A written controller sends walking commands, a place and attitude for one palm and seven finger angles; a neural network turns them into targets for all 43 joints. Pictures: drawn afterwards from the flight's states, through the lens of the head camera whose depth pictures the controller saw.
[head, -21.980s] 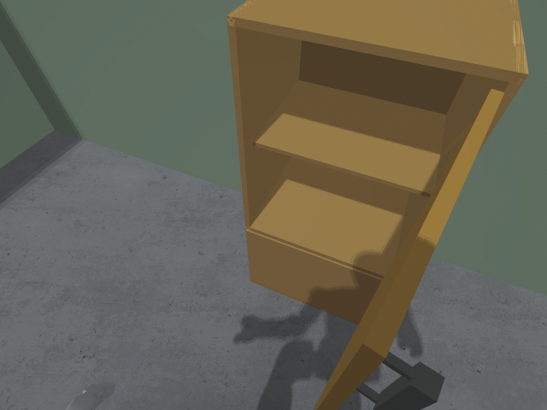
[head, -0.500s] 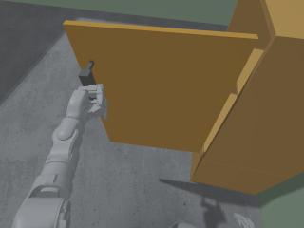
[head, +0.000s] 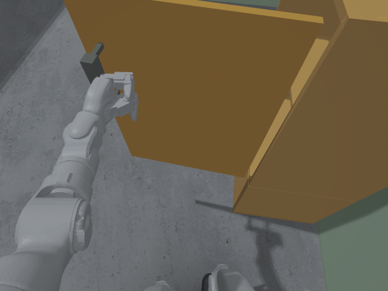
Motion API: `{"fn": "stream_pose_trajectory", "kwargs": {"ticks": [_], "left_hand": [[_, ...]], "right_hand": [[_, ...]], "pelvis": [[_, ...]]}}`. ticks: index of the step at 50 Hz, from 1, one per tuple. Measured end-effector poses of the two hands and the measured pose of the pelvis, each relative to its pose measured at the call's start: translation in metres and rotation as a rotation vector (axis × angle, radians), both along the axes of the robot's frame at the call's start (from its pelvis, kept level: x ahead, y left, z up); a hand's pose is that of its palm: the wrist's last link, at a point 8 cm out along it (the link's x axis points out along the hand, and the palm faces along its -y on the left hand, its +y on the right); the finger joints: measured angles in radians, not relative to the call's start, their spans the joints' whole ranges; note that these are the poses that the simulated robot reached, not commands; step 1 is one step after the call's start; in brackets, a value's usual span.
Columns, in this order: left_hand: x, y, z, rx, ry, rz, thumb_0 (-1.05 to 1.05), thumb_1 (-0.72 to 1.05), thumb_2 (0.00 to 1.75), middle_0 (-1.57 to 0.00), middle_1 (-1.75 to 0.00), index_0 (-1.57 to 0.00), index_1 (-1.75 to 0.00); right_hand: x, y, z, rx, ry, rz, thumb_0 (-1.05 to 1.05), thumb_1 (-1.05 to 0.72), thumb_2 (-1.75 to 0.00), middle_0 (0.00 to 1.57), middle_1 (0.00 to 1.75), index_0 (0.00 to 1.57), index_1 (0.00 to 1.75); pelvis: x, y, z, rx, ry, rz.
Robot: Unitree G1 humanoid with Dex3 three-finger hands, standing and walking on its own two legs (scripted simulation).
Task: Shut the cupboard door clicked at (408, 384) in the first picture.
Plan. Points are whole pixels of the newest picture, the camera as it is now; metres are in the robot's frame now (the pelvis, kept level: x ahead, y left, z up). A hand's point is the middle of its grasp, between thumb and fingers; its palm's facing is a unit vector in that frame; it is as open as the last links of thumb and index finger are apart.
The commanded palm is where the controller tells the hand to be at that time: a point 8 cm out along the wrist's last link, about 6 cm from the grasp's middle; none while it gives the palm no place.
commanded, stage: push the door shut along its arc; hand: left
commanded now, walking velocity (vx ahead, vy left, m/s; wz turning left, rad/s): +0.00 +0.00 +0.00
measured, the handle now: (105, 79) +0.55 +0.16 +0.08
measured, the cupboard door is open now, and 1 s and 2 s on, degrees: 86 72 69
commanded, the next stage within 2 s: pull the fist back off the door in 0.86 s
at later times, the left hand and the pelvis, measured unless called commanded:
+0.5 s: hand (149, 84) +0.52 +0.06 +0.09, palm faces -0.40 -0.92 -0.01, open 2.9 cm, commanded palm +0.53 +0.11 +0.09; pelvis +0.01 -0.01 -0.01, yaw -1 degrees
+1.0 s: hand (167, 69) +0.56 +0.02 +0.10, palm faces -0.46 -0.89 +0.04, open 3.1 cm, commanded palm +0.56 +0.08 +0.09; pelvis +0.01 -0.01 -0.02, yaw -1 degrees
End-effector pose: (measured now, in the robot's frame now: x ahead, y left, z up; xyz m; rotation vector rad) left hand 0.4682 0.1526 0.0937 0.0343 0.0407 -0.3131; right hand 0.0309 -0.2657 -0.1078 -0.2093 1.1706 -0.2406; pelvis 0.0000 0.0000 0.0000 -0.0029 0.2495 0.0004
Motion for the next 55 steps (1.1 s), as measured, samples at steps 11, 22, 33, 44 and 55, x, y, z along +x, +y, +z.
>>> {"fn": "stream_pose_trajectory", "kwargs": {"ticks": [11,22,33,44,55], "left_hand": [[0.036,-0.03,0.001,-0.019,-0.001,-0.054,0.02,0.9,0.9,-1.3,-1.5,-1.3,-1.5],[0.052,-0.031,0.0,0.001,0.036,-0.086,-0.02,0.88,0.91,-1.3,-1.5,-1.3,-1.5],[0.067,-0.051,0.004,0.008,0.045,-0.155,0.01,0.94,0.95,-1.3,-1.5,-1.3,-1.5],[0.088,-0.069,0.005,-0.015,0.043,-0.19,0.03,0.95,0.95,-1.3,-1.5,-1.3,-1.5],[0.103,-0.06,-0.012,-0.157,0.098,0.19,0.01,0.87,0.91,-1.29,-1.5,-1.3,-1.5]], "right_hand": [[-0.029,-0.005,-0.002,-0.009,0.083,-0.064,0.0,-0.9,-0.9,0.2,0.3,0.2,0.3],[-0.035,-0.01,-0.002,-0.012,0.137,-0.069,0.0,-0.9,-0.9,0.21,0.3,0.2,0.3],[-0.028,-0.022,-0.007,-0.05,0.141,-0.05,0.0,-0.9,-0.9,0.21,0.3,0.2,0.3],[-0.035,-0.021,-0.01,-0.06,0.148,-0.074,0.0,-0.9,-0.9,0.21,0.3,0.2,0.3],[-0.055,-0.003,-0.015,0.017,0.205,-0.071,0.0,-0.91,-0.9,0.2,0.3,0.2,0.3]], "pelvis": [[0.006,-0.004,-0.004,0.003,0.049,-0.025],[0.01,-0.011,-0.006,-0.002,0.072,-0.016],[0.009,-0.013,-0.012,-0.006,0.108,0.0],[0.01,-0.014,-0.019,-0.007,0.137,-0.012],[0.013,-0.012,-0.023,-0.011,0.187,-0.021]]}}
